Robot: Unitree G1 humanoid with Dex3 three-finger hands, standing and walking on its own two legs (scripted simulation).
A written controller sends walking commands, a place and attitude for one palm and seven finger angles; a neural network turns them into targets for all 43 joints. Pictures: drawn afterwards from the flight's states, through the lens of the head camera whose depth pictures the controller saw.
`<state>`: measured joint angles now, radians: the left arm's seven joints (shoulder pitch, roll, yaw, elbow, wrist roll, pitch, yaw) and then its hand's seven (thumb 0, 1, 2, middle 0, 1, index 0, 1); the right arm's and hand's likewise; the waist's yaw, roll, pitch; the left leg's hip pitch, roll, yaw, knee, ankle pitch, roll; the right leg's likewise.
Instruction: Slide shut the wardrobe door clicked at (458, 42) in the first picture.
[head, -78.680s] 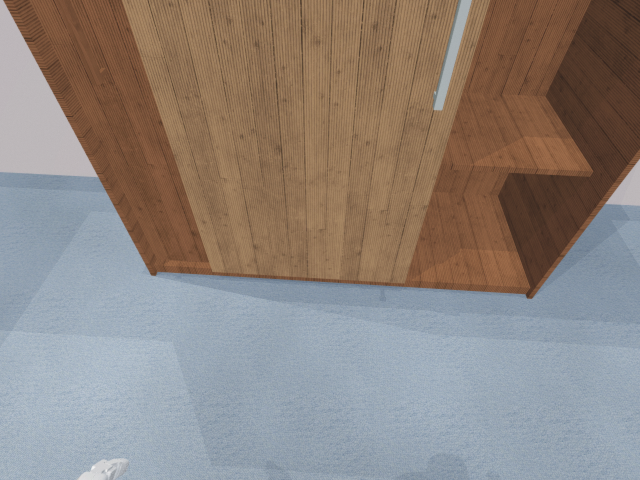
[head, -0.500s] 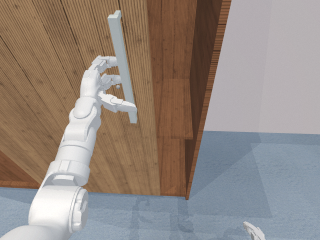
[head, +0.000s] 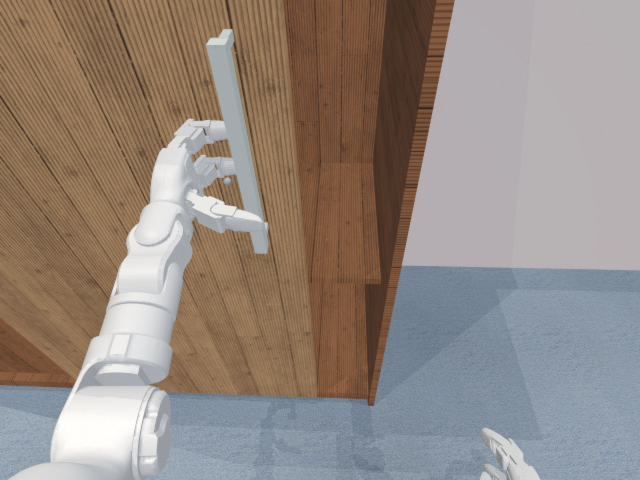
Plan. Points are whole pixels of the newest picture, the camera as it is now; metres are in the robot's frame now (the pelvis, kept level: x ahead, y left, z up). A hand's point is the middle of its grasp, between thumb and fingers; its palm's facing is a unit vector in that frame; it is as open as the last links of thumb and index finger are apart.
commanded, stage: move the hooked fingers beside the handle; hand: left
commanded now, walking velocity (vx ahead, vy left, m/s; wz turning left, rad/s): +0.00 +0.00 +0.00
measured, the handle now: (247, 160) +0.47 +0.12 +0.17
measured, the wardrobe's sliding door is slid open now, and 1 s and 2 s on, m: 0.15 0.15 0.15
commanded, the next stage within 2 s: feel for the door with the fingertips in 1.84 s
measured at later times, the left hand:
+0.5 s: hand (208, 184) +0.41 +0.16 +0.18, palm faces +0.04 -1.00 -0.01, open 14.0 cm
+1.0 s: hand (196, 188) +0.40 +0.17 +0.18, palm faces +0.05 -1.00 -0.01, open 14.0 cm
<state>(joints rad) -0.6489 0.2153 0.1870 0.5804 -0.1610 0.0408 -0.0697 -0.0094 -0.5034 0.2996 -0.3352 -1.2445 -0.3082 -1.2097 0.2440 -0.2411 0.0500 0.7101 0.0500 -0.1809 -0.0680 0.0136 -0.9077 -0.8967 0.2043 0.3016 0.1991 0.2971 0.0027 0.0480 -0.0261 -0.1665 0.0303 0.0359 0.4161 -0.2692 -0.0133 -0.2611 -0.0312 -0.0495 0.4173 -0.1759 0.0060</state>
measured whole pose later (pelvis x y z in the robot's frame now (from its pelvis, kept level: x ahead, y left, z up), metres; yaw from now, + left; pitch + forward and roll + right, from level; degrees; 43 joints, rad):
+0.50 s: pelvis +0.00 +0.00 +0.00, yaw +0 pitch +1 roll +0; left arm -0.57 0.25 0.21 0.48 -0.18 0.09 -0.11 -0.01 -0.50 0.30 -0.30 -1.20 -0.30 -1.20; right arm 0.24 -0.25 0.05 0.69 0.06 -0.16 -0.08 0.01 -0.91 -0.90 0.20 0.30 0.20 0.30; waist 0.00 0.05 -0.03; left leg -0.14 0.03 0.03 0.41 -0.27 -0.01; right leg -0.23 -0.03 -0.05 0.40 -0.17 0.01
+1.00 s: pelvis +0.00 +0.00 +0.00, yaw +0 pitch +0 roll +0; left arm -0.55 0.27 0.24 0.46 -0.19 0.11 -0.13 -0.01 -0.50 0.30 -0.30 -1.20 -0.30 -1.20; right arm 0.23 -0.25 0.06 0.69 0.05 -0.15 -0.08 0.01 -0.91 -0.90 0.20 0.30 0.20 0.30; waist 0.00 0.05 -0.03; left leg -0.14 0.03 0.03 0.40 -0.27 -0.01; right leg -0.23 -0.03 -0.05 0.39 -0.17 0.01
